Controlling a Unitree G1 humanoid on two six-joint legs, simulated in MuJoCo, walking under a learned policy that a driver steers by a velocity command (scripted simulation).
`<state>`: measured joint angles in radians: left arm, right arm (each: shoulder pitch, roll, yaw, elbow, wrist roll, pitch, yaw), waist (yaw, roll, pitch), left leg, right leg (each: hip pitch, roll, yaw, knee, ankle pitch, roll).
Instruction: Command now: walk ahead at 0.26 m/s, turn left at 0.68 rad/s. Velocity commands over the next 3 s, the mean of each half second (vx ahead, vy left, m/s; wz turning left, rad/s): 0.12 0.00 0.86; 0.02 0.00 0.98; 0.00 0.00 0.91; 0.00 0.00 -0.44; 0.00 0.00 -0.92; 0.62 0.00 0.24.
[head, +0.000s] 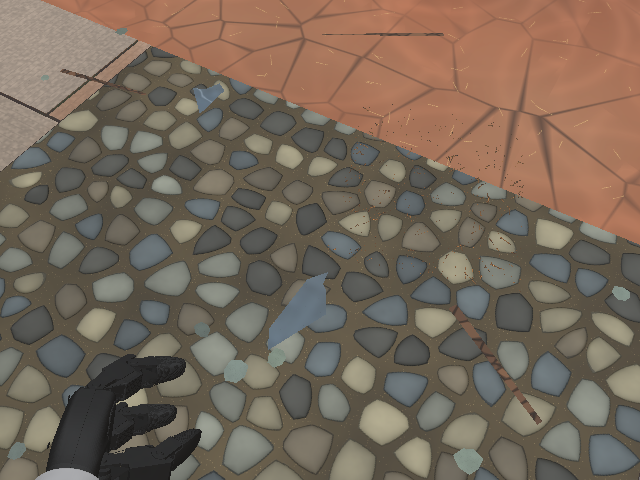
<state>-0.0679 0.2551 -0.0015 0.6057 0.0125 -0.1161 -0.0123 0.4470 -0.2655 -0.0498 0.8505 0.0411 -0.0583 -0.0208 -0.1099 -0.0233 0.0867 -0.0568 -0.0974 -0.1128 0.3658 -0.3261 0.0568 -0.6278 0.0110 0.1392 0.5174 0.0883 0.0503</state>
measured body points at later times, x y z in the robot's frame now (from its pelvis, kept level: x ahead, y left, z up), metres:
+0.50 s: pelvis +0.13 -0.02 -0.01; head +0.15 +0.03 +0.44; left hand +0.15 +0.32 -0.12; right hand +0.42 -0.19 -0.07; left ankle +0.11 +0.09 -0.73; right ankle +0.24 -0.12 -0.74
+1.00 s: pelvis +0.18 -0.01 +0.00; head +0.20 +0.02 +0.44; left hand +0.04 +0.30 -0.09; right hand +0.53 -0.02 -0.07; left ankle +0.08 +0.07 -0.69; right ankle +0.29 -0.06 -0.74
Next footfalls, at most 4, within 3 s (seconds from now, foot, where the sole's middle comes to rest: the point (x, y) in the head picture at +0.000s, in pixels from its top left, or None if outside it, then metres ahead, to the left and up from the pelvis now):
0.06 right None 0.28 -0.12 -0.77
0.50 left None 0.14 0.11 -0.77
0.92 right None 0.31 -0.02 -0.77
1.32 left None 0.05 0.10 -0.77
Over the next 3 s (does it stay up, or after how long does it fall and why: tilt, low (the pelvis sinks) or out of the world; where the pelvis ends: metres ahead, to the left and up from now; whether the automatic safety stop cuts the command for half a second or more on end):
stays up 0.33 0.20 -0.01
